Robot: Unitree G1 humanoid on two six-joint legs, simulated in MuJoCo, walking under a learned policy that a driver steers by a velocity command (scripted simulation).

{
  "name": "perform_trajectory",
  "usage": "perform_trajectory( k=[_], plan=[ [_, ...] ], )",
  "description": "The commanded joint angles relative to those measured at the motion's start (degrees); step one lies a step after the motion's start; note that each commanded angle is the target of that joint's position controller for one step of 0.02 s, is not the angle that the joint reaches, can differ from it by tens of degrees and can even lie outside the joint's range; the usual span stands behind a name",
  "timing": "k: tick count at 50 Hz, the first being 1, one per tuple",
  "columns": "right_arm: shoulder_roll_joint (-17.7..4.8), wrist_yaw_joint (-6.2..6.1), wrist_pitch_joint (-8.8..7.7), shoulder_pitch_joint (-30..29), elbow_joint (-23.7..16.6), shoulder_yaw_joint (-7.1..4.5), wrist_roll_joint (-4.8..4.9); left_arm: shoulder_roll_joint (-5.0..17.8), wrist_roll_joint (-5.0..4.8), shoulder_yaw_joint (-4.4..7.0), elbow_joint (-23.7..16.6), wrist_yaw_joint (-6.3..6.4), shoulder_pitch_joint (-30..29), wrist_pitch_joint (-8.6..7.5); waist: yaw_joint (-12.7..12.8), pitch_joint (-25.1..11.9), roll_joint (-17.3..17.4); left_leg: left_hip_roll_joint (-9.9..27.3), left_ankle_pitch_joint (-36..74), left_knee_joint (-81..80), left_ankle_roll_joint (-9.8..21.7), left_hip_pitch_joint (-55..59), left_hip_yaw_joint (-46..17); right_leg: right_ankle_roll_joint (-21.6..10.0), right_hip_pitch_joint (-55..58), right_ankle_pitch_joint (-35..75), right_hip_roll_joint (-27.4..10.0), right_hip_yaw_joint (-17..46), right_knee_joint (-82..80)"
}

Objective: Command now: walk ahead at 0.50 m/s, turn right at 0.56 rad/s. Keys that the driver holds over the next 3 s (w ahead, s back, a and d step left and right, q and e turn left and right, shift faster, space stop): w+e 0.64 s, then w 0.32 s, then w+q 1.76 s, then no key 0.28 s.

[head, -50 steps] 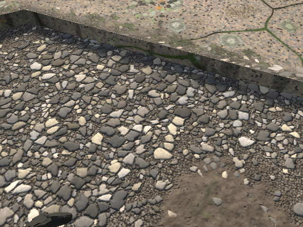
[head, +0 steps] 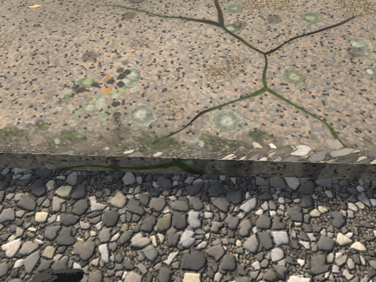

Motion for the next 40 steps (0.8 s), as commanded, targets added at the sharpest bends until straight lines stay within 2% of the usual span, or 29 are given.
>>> perform_trajectory(
  k=[1, 2, 3, 4, 5, 6, 7, 8, 9, 11, 13, 15, 18, 21, 22, 23, 24, 25, 26, 27, 28, 29, 30, 31, 34, 37, 40],
  plan=[
    [-1.1, 0.11, -2.46, 1.0, -8.7, 1.01, -1.96, 19.9, -0.47, 6.32, -0.1, 1.58, 17.9, -0.11, 5.2, -20.0, -16.2, -7.8, -7.8, 48.8, 0.4, -41.9, -11.0, -18.8, 50.1, -12.8, -16.8, 46.1, -13.5],
    [-6.6, 0.98, -4.65, -4.7, -9.2, 0.15, 0.02, 14.7, -0.10, 4.70, -1.1, 0.93, 18.8, -1.16, 9.6, -22.4, -7.5, -5.5, -6.8, 51.8, 1.7, -47.8, -22.2, -17.7, 50.5, -16.1, -18.5, 49.7, -19.3],
    [-7.6, 1.39, -5.62, -8.6, -10.7, -0.03, 1.67, 11.8, 0.35, 3.84, -0.5, 0.83, 17.5, -2.04, 9.2, -14.9, -5.2, -3.1, -1.9, 49.4, 3.1, -50.7, -21.5, -15.2, 44.9, -12.6, -16.8, 41.2, -19.2],
    [-6.8, 1.00, -5.99, -8.5, -10.3, 0.18, 0.74, 10.3, 0.25, 3.34, -0.5, 0.77, 14.1, -2.54, 6.2, -9.6, 0.1, -0.5, 2.6, 43.6, 3.5, -48.1, -21.4, -12.9, 36.2, -5.6, -13.9, 34.0, -18.8],
    [-7.3, 0.56, -5.80, -8.3, -9.6, -0.22, -0.94, 8.3, 0.39, 2.77, -1.0, 1.01, 10.7, -2.71, 4.2, -7.8, 0.4, 1.3, 5.3, 38.4, 3.1, -44.2, -21.5, -11.4, 29.9, 0.4, -11.8, 29.1, -19.0],
    [-7.4, 0.67, -5.15, -7.3, -9.3, -0.43, -1.41, 7.7, 0.96, 2.34, -2.0, 1.37, 8.8, -2.70, 2.6, -6.7, -0.7, 2.0, 7.3, 36.3, 2.6, -40.8, -21.7, -11.1, 25.6, 4.2, -10.4, 26.7, -20.2],
    [-7.1, 0.74, -4.54, -6.8, -9.4, -0.46, -1.68, 8.0, 1.09, 2.45, -2.3, 1.66, 8.3, -2.75, 1.9, -6.5, -1.1, 1.9, 8.3, 34.1, 1.8, -39.0, -21.4, -11.4, 23.1, 6.9, -9.9, 25.9, -21.3],
    [-3.2, 1.71, -1.26, -3.6, -7.9, 1.43, -6.42, 10.3, 3.06, 2.72, 1.3, 1.90, 12.5, -2.34, 0.8, -5.6, 0.8, 1.7, 9.1, 32.5, 0.6, -34.4, -17.6, -9.5, 18.5, 17.0, -7.8, 20.2, -20.6],
    [-2.2, 2.02, 0.21, -2.9, -8.1, 1.63, -6.15, 10.5, 2.83, 2.87, 1.8, 1.88, 13.7, -2.34, 0.5, -5.1, 0.0, 1.1, 10.4, 30.5, -0.3, -33.2, -16.3, -9.2, 16.2, 20.2, -5.9, 17.5, -20.5],
    [-2.8, 2.22, 1.24, -6.3, -9.5, 1.88, -4.79, 10.2, 2.27, 2.71, 2.3, 1.76, 14.5, -2.19, 1.5, -3.6, -1.9, 1.0, 14.5, 25.6, -1.5, -34.5, -15.7, -8.8, 14.7, 16.2, -4.6, 16.9, -21.7],
    [-3.4, 2.25, 1.29, -11.2, -11.0, 2.05, -4.12, 10.0, 1.98, 2.68, 2.9, 1.57, 15.7, -1.92, 3.5, -2.3, -3.6, 1.0, 19.3, 19.0, -1.8, -36.1, -16.3, -8.0, 15.7, 8.2, -4.2, 18.2, -22.8],
    [-3.4, 2.40, 0.93, -15.6, -12.2, 2.30, -3.76, 10.4, 2.10, 2.92, 3.6, 1.63, 17.6, -1.79, 5.6, -1.3, -3.6, 0.2, 22.9, 12.7, -1.6, -36.8, -16.8, -7.6, 17.9, 3.0, -4.6, 20.1, -22.8],
    [-3.8, 2.60, 0.05, -18.8, -13.5, 2.35, -3.23, 11.2, 2.47, 3.27, 4.4, 1.91, 19.4, -1.78, 7.1, -1.2, -3.6, -1.6, 23.4, 6.3, -1.0, -35.4, -17.4, -7.0, 21.8, 5.0, -5.9, 22.7, -20.0],
    [-5.6, 2.20, -0.75, -14.3, -12.9, 1.70, -3.11, 11.9, 2.72, 3.45, 4.1, 2.39, 16.7, -1.94, 4.4, -2.2, -4.5, -3.1, 18.6, 1.8, 0.9, -26.3, -18.1, -4.3, 21.3, 8.8, -7.0, 25.8, -15.4],
    [-6.3, 1.77, -1.12, -10.3, -11.9, 1.31, -3.10, 12.2, 2.75, 3.47, 4.0, 2.41, 15.5, -1.96, 2.3, -3.0, -4.4, -4.1, 16.0, 0.3, 1.7, -20.6, -17.5, -3.5, 19.8, 10.6, -6.3, 26.3, -12.2],
    [-7.2, 1.11, -1.88, -3.8, -10.0, 0.76, -3.47, 11.4, 2.46, 3.11, 4.2, 2.29, 14.7, -2.20, -1.1, -5.4, -1.7, -4.3, 15.2, -3.8, 2.8, -11.9, -17.8, -2.2, 17.7, 12.7, -3.0, 24.5, -4.1],
    [-11.3, 0.18, -2.63, 4.4, -9.3, -0.24, -4.58, 7.5, 1.92, 1.89, 3.3, 1.90, 15.1, -2.67, -4.3, -12.3, 6.1, 6.1, 4.9, -7.9, 5.5, -1.0, -28.3, -0.3, 13.5, 7.3, 1.8, 18.8, 12.0],
    [-17.7, -0.14, -1.93, 6.2, -9.1, -1.78, -4.87, 3.4, 0.54, 0.97, 1.0, 1.87, 20.1, -2.64, -1.4, -17.2, 21.9, 19.3, -7.4, -16.9, 11.2, 11.1, -54.4, 2.0, -3.6, -22.8, 11.1, 10.7, 25.8],
    [-13.2, 0.09, -1.13, 2.4, -9.4, -1.16, -4.12, 7.5, 2.31, 1.10, 3.5, 2.50, 20.0, -1.59, 0.4, -11.7, 13.3, 19.7, -15.1, -19.0, 11.8, 5.2, -58.6, 1.4, -8.7, -22.9, 5.8, 10.9, 32.0],
    [-8.5, 0.27, -0.97, -0.7, -10.3, -0.01, -3.65, 8.7, 2.71, 1.51, 4.3, 2.06, 17.2, -1.19, 0.8, -6.0, 6.0, 17.3, -11.7, -18.9, 11.0, -1.1, -50.5, 1.3, -7.7, -17.7, 3.4, 11.0, 32.3],
    [-5.8, 0.43, -0.97, -2.5, -10.0, 0.70, -3.49, 8.3, 2.64, 1.45, 4.5, 1.46, 15.3, -0.91, 1.4, -3.7, 3.6, 14.3, -1.9, -18.8, 10.0, -4.6, -41.8, 1.8, -6.0, -14.2, 1.4, 10.2, 30.6],
    [-4.6, 0.30, -1.26, -2.3, -9.2, 1.12, -3.25, 7.6, 3.18, 1.39, 4.4, 0.88, 13.8, -0.49, 1.5, -2.3, 5.5, 11.9, 6.9, -19.1, 9.2, -6.4, -34.7, 2.3, -5.1, -12.4, 0.0, 9.5, 28.7],
    [-4.2, 0.24, -1.69, -1.8, -8.5, 1.28, -3.10, 7.0, 3.57, 1.24, 4.6, 0.37, 13.6, 0.10, 1.7, -2.0, 7.7, 10.1, 12.4, -19.3, 8.6, -7.2, -30.0, 2.9, -4.3, -11.2, -0.6, 8.8, 28.3],
    [-4.5, 0.45, -2.24, -0.8, -7.8, 1.19, -2.91, 6.5, 3.65, 1.05, 4.7, 0.02, 13.3, 0.49, 1.7, -2.2, 8.3, 9.5, 18.2, -19.1, 8.6, -7.1, -27.0, 3.2, -4.0, -9.9, -0.6, 8.2, 28.5],
    [-4.7, 1.04, -3.37, 2.1, -5.9, 1.04, -2.54, 4.9, 3.60, 0.34, 3.8, -0.58, 9.5, 0.65, 1.4, -2.3, 7.2, 9.8, 29.4, -19.5, 10.0, -5.3, -21.8, 3.8, -7.1, -7.0, -0.8, 8.0, 26.9],
    [-4.5, 1.24, -3.52, 4.0, -3.9, 1.20, -2.56, 3.8, 3.75, -0.42, 2.6, -0.90, 4.0, 0.29, 0.6, -0.8, 6.8, 9.2, 34.2, -20.6, 10.9, -4.4, -17.4, 4.6, -9.4, -3.3, -0.5, 7.4, 19.6],
    [-4.6, 1.44, -3.49, 4.2, -2.4, 1.39, -2.45, 2.3, 3.73, -1.63, 1.5, -1.18, -2.0, -0.30, 0.0, 0.2, 7.0, 7.4, 36.5, -21.1, 10.1, -6.1, -12.6, 4.6, -4.7, 1.5, -0.2, 3.6, 8.1]
  ],
)
Next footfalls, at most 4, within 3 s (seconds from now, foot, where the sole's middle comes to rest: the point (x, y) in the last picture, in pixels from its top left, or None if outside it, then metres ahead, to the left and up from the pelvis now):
0.48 left None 0.45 0.07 -0.75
0.96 right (257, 238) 0.59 -0.23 -0.75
1.56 left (241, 133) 0.98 -0.21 -0.64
2.08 right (264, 72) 1.34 -0.37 -0.64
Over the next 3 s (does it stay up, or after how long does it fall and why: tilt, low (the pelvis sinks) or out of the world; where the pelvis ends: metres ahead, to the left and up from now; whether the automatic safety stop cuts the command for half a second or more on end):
stays up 1.64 -0.12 0.12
